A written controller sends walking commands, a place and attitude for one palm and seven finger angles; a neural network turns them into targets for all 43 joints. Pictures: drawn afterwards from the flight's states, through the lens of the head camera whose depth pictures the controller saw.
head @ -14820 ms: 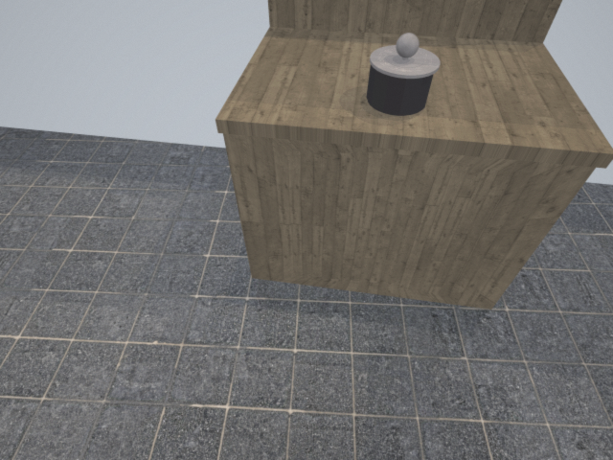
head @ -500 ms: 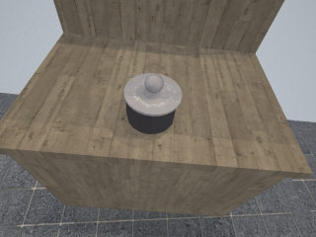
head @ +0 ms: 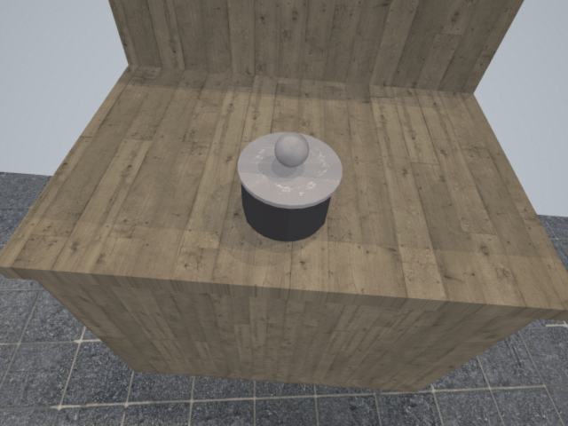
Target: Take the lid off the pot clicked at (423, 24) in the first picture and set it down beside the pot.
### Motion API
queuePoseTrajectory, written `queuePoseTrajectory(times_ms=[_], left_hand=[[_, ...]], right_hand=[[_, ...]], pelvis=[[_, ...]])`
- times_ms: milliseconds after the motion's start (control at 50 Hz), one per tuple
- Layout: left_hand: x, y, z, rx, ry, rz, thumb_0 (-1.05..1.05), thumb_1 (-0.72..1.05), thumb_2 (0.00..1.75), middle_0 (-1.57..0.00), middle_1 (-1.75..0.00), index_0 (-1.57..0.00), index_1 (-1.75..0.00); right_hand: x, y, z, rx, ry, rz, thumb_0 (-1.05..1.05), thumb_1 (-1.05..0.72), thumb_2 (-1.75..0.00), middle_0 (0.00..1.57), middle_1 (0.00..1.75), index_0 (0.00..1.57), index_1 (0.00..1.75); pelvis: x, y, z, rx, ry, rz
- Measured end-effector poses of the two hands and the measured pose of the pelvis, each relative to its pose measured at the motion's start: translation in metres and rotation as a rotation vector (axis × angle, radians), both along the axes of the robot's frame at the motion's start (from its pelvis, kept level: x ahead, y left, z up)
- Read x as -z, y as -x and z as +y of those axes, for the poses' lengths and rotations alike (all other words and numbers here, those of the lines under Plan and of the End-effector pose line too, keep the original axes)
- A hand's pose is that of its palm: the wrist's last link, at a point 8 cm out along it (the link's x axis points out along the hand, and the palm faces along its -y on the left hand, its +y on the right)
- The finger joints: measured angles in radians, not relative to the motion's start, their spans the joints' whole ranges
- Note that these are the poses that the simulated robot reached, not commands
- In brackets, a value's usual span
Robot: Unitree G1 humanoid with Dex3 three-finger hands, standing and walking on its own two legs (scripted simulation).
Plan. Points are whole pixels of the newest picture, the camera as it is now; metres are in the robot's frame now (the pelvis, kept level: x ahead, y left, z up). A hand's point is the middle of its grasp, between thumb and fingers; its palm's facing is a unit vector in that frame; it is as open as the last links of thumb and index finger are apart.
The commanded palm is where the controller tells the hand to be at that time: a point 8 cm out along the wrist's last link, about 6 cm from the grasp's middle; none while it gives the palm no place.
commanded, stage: look again from close up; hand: left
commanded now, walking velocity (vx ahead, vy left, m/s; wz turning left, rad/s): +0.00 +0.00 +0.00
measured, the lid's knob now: (291, 149) +0.48 +0.03 +0.12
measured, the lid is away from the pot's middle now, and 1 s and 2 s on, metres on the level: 0.00 0.00 0.00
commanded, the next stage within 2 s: lift the closed hand beside the body in 1.02 s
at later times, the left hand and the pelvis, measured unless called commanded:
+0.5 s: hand out of the picture +0.02 +0.14 -0.18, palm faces -0.01 -0.98 -0.17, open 7.3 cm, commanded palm none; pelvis +0.02 -0.03 +0.00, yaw -1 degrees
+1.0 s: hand out of the picture +0.03 +0.12 -0.18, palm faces -0.01 -0.99 -0.16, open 7.3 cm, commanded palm none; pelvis +0.03 -0.04 +0.00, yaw -1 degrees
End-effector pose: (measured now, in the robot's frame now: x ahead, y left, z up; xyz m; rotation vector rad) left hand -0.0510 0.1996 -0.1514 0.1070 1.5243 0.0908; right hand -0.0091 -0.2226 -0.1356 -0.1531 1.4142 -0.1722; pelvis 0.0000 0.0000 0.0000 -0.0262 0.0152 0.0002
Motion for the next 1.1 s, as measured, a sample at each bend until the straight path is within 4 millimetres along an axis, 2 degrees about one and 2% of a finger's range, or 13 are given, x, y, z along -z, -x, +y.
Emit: queuePoseTrajectory(times_ms=[100,180,260,360,640,860,1100], left_hand=[[-0.008,-0.014,0.018,-0.014,-0.073,-0.064,0.00,0.91,0.90,-0.20,-0.30,-0.20,-0.30],[-0.011,-0.025,0.024,-0.002,-0.103,-0.093,0.00,0.91,0.90,-0.20,-0.30,-0.20,-0.30],[-0.010,-0.038,0.021,0.013,-0.103,-0.111,0.00,0.91,0.90,-0.19,-0.30,-0.20,-0.30],[-0.008,-0.054,0.009,0.020,-0.083,-0.135,0.00,0.91,0.90,-0.19,-0.30,-0.20,-0.30],[-0.001,-0.077,-0.024,0.023,-0.027,-0.149,0.00,0.91,0.90,-0.20,-0.30,-0.20,-0.30],[-0.002,-0.080,-0.026,0.023,-0.033,-0.139,0.00,0.91,0.90,-0.20,-0.30,-0.20,-0.30],[-0.004,-0.069,-0.026,0.019,-0.030,-0.110,0.00,0.91,0.90,-0.20,-0.30,-0.20,-0.30]], right_hand=[[0.011,-0.025,-0.007,-0.023,-0.010,-0.057,0.02,-0.93,-0.90,0.21,0.30,0.20,0.30],[0.009,-0.047,-0.014,-0.027,-0.007,-0.133,0.02,-0.94,-0.90,0.20,0.30,0.20,0.30],[0.004,-0.064,-0.018,-0.035,-0.008,-0.184,0.01,-0.93,-0.90,0.20,0.30,0.20,0.30],[-0.001,-0.073,-0.023,-0.042,-0.004,-0.192,0.01,-0.92,-0.90,0.20,0.30,0.20,0.30],[-0.005,-0.069,-0.042,-0.016,0.023,-0.127,0.00,-0.92,-0.90,0.20,0.30,0.20,0.30],[-0.005,-0.061,-0.048,-0.003,0.028,-0.092,0.00,-0.93,-0.90,0.20,0.30,0.20,0.30],[-0.006,-0.051,-0.047,-0.002,0.027,-0.061,0.01,-0.93,-0.90,0.20,0.30,0.20,0.30]], pelvis=[[0.003,-0.004,0.001,-0.003,-0.009,0.000],[0.003,-0.008,-0.003,0.011,-0.014,-0.006],[0.002,-0.011,-0.009,0.019,-0.017,-0.005],[0.001,-0.016,-0.018,0.023,-0.020,0.000],[-0.001,-0.029,-0.036,0.023,-0.019,-0.001],[-0.003,-0.031,-0.041,0.024,-0.020,-0.007],[-0.005,-0.029,-0.041,0.023,-0.021,-0.013]])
